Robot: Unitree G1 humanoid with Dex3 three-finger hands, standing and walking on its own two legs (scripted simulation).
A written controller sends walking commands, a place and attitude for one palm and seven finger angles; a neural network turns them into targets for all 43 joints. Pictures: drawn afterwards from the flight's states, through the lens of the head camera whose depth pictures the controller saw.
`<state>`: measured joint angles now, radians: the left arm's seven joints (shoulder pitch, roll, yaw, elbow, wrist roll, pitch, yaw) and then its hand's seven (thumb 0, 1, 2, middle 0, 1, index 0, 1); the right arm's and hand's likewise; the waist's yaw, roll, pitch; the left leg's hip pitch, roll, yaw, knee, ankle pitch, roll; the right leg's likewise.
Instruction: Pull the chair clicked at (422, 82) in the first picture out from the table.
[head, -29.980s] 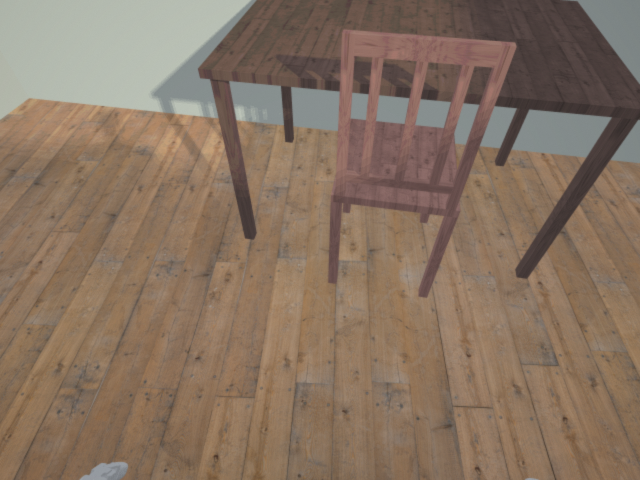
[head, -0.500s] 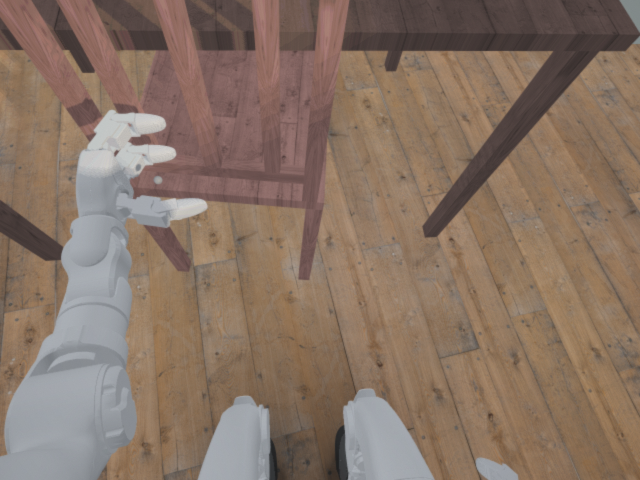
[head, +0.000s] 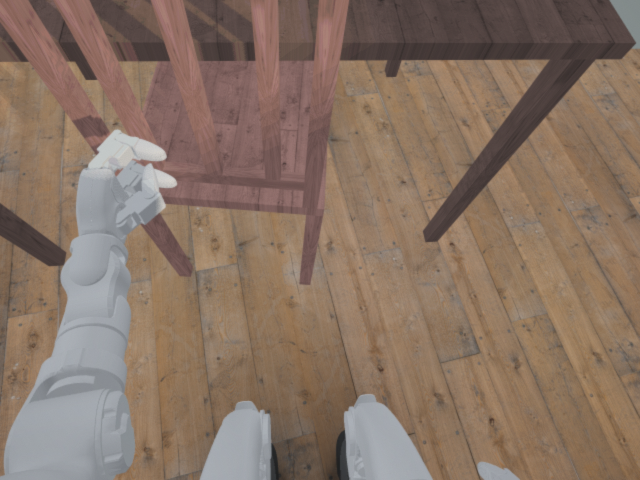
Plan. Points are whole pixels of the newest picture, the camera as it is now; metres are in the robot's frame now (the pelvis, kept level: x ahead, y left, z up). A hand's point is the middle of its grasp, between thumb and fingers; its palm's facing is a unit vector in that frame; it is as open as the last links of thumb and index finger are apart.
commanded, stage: hook a spindle and tug to test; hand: left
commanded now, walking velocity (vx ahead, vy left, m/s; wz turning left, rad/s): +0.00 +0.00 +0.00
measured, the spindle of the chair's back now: (194, 95) +0.58 +0.15 +0.05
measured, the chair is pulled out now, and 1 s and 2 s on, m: -0.07 -0.07 -0.07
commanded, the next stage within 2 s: open the thumb and straighten the fingers in 0.44 s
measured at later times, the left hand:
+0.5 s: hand (158, 222) +0.42 +0.18 +0.02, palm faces +0.05 -1.00 -0.03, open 4.4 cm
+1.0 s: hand (163, 223) +0.41 +0.17 +0.02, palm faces +0.04 -1.00 -0.08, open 13.5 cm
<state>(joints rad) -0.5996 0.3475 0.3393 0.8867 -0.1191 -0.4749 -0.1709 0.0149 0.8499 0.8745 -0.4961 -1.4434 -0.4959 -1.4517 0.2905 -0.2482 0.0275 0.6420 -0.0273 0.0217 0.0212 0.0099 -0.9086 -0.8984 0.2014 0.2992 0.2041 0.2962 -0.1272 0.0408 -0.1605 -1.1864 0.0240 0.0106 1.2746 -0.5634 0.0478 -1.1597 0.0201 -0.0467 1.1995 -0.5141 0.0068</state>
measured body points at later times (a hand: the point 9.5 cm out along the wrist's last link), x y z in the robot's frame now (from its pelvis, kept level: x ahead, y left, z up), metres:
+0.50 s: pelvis -0.01 +0.00 +0.00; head +0.12 +0.01 +0.43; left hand +0.41 +0.23 +0.02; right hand +0.10 -0.26 -0.12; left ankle +0.01 +0.09 -0.62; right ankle +0.02 -0.13 -0.62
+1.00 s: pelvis -0.01 -0.01 +0.00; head +0.11 +0.00 +0.43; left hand +0.41 +0.23 +0.03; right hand +0.08 -0.27 -0.12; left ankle +0.01 +0.09 -0.62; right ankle +0.02 -0.13 -0.62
